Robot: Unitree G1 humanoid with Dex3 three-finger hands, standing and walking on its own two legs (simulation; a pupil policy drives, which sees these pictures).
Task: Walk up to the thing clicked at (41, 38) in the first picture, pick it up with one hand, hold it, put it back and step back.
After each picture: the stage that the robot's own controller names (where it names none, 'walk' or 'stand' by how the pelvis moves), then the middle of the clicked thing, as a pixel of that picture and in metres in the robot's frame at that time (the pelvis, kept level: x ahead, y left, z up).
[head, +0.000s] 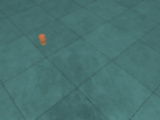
stand; (42, 39) +1.38 +0.46 -0.72
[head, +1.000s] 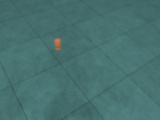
walk; (57, 44) +1.30 +0.21 -0.70
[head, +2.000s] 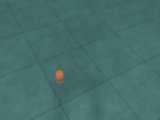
walk; (59, 77) +0.80 +0.17 -0.71
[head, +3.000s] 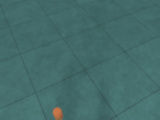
walk; (58, 114) +0.45 +0.19 -0.71
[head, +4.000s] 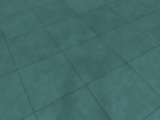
stand; out of the picture +0.31 +0.19 -0.71
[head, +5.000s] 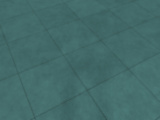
stand; out of the picture +0.28 +0.17 -0.72
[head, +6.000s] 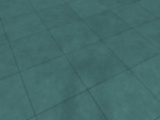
stand; out of the picture +0.30 +0.17 -0.73
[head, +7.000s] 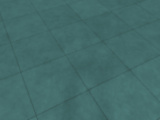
stand; out of the picture +0.30 +0.17 -0.73
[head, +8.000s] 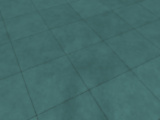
stand; out of the picture +0.29 +0.16 -0.73
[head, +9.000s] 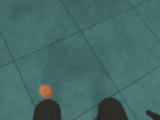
go down; (46, 91) +0.35 +0.17 -0.49
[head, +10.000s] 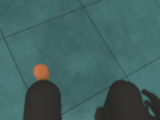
go down; (41, 73) +0.40 +0.18 -0.33
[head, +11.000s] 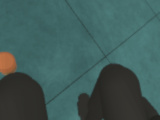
close in; (6, 64) +0.39 +0.21 -0.24
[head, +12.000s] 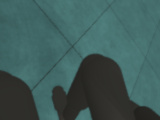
close; out of the picture +0.38 +0.23 -0.22
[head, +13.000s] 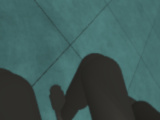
lift; out of the picture +0.38 +0.23 -0.22
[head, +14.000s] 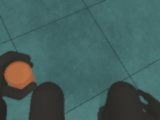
lift; (22, 78) +0.31 +0.21 -0.05
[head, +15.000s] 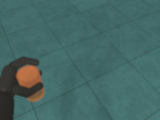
hold; (31, 84) +0.33 +0.18 +0.04
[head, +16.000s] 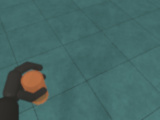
hold; (36, 88) +0.32 +0.17 +0.01
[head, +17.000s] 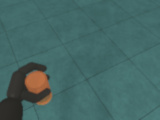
crouch; (39, 88) +0.32 +0.16 +0.01
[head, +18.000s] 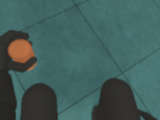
crouch; (24, 56) +0.42 +0.18 -0.08
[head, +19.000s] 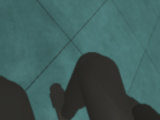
lower; out of the picture +0.41 +0.26 -0.22
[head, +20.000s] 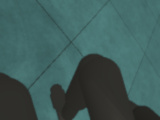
lower; out of the picture +0.40 +0.25 -0.22
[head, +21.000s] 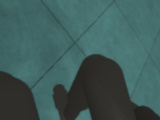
lower; out of the picture +0.39 +0.25 -0.23
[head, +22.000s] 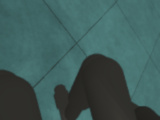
lower; out of the picture +0.39 +0.24 -0.23
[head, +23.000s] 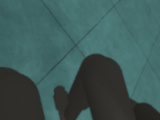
loosen; out of the picture +0.37 +0.21 -0.23
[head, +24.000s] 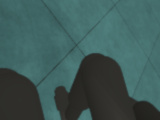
withdraw; out of the picture +0.37 +0.21 -0.22
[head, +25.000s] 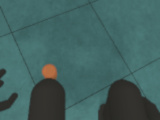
walk; (50, 73) +0.38 +0.16 -0.35
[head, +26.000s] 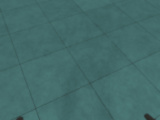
stand; out of the picture +0.29 +0.14 -0.66
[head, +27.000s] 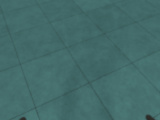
stand; out of the picture +0.31 +0.15 -0.67
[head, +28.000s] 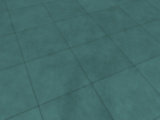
stand; out of the picture +0.31 +0.14 -0.70
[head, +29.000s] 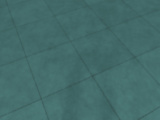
walk; out of the picture +0.34 +0.14 -0.71
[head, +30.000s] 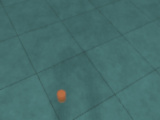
walk; (61, 96) +0.51 +0.12 -0.71
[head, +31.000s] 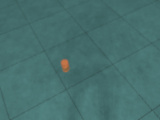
walk; (65, 65) +0.84 +0.23 -0.70
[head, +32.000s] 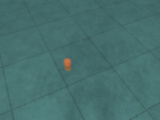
stand; (67, 64) +0.98 +0.16 -0.71
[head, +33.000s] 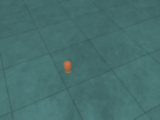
stand; (67, 67) +0.98 +0.16 -0.73
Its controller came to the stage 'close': yes
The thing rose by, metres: 0.72
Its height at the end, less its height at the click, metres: +0.00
